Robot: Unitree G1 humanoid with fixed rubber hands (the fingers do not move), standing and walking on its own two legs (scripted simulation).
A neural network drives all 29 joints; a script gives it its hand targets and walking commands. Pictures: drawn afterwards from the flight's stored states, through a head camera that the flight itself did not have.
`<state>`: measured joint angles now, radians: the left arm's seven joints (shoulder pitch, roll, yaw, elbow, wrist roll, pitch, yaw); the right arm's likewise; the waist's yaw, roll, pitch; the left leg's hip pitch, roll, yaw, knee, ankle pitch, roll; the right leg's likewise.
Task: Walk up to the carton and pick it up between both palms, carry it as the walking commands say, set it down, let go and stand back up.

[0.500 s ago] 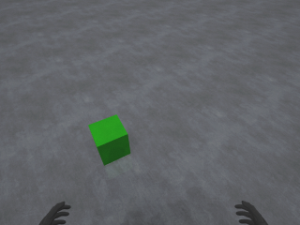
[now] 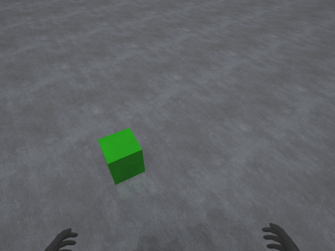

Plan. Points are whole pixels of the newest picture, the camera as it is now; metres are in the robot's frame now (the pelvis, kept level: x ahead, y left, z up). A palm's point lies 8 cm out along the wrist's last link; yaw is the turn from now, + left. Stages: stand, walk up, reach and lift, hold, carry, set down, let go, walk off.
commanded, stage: walk up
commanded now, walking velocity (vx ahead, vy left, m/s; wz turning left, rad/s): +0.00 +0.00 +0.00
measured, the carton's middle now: (122, 156) +0.81 +0.29 -0.63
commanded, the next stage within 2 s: none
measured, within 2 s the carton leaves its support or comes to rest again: neither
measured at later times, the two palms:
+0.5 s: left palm out of the picture +0.12 +0.35 -0.09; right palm out of the picture +0.16 -0.20 -0.08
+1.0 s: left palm (44, 191) +0.33 +0.39 -0.12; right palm (225, 230) +0.21 -0.14 -0.09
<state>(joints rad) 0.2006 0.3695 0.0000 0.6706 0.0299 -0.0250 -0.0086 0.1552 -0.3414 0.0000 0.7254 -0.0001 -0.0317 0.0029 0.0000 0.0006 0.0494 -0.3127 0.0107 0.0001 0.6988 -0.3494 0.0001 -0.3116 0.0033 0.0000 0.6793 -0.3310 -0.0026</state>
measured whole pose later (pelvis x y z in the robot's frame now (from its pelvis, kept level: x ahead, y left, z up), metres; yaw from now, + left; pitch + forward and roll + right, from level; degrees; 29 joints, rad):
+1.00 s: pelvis +0.22 +0.13 +0.00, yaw +9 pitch +1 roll -3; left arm 0.11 0.27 0.00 0.72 0.03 0.03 -0.05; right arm 0.57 -0.24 0.00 0.75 0.00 -0.02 -0.03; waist -0.02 -0.04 0.07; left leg -0.03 0.01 -0.06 0.56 -0.55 0.04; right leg -0.57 -0.01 -0.01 0.77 -0.28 0.05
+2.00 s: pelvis +0.33 +0.15 +0.01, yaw +14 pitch -1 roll -1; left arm 0.16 0.25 0.00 0.77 0.02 0.06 -0.01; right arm 0.27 -0.24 0.00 0.76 0.00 0.05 -0.01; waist -0.02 0.01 0.05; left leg -0.30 0.01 -0.05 0.64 -0.33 0.01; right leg -0.23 0.01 -0.06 0.63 -0.50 -0.01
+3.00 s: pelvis +0.49 +0.10 +0.01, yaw +25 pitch -1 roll +4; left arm 0.16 0.24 0.00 0.79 0.02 0.09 0.00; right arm 0.20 -0.25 -0.01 0.76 0.00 0.08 -0.03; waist -0.02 0.04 0.13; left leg -0.39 0.00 -0.09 0.97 -0.51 -0.09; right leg -0.34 -0.04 -0.13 0.61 -0.26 -0.08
